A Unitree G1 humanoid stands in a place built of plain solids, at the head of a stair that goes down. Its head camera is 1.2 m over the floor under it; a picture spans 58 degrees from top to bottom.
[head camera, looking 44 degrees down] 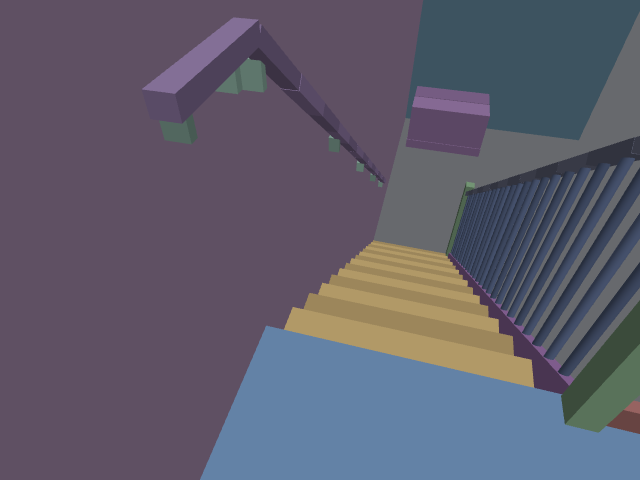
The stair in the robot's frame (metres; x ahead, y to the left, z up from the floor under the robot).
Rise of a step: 0.18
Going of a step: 0.23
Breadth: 0.90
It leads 15 degrees to the right of straight ahead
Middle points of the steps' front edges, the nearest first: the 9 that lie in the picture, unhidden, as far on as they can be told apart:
0.71 -0.26 0.00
0.93 -0.32 -0.18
1.15 -0.38 -0.37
1.37 -0.44 -0.55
1.60 -0.50 -0.74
1.82 -0.56 -0.92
2.04 -0.62 -1.11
2.26 -0.68 -1.29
2.48 -0.74 -1.48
